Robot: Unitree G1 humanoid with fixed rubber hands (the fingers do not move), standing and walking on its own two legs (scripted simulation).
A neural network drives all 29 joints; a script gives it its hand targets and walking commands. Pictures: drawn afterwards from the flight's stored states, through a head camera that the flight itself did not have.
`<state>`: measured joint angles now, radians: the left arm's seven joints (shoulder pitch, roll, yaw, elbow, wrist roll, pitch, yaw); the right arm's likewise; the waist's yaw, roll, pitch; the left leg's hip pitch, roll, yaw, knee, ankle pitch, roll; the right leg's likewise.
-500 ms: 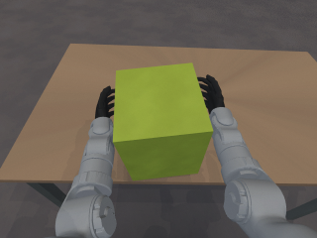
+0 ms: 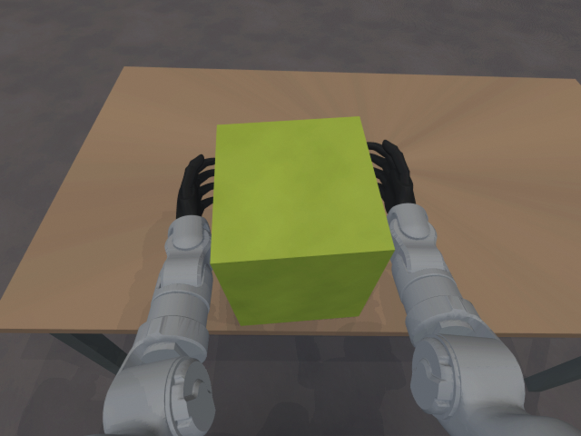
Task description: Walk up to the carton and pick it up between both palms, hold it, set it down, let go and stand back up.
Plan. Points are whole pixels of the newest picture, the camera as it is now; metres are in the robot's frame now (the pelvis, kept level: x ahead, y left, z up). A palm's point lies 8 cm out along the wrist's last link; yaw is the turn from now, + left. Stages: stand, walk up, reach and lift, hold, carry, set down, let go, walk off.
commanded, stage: set down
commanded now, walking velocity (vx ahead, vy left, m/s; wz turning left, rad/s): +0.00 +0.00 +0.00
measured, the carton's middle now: (294, 230) +0.41 +0.01 +0.03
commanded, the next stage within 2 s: none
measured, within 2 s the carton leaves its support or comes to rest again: rests again in 0.62 s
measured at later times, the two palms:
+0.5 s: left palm (194, 212) +0.40 +0.15 +0.07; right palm (397, 199) +0.43 -0.14 +0.09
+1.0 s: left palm (183, 220) +0.41 +0.17 +0.05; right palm (392, 205) +0.43 -0.14 +0.06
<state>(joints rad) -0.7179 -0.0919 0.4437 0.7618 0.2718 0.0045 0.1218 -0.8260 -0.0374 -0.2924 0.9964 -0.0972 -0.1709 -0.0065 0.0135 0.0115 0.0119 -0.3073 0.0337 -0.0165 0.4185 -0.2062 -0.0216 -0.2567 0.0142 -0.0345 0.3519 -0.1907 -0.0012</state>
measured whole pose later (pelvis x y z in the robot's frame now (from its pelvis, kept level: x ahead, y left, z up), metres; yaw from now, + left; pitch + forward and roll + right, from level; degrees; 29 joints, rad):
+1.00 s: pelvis +0.00 +0.00 +0.00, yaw -3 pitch +12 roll -1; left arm -0.71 -0.03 0.44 0.88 0.21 -0.10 0.18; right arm -0.83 -0.11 -0.08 1.06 0.11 -0.19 -0.03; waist 0.06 0.03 -0.06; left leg -0.42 0.05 0.03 0.42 -0.20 -0.02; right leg -0.39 0.02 0.01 0.35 -0.17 0.00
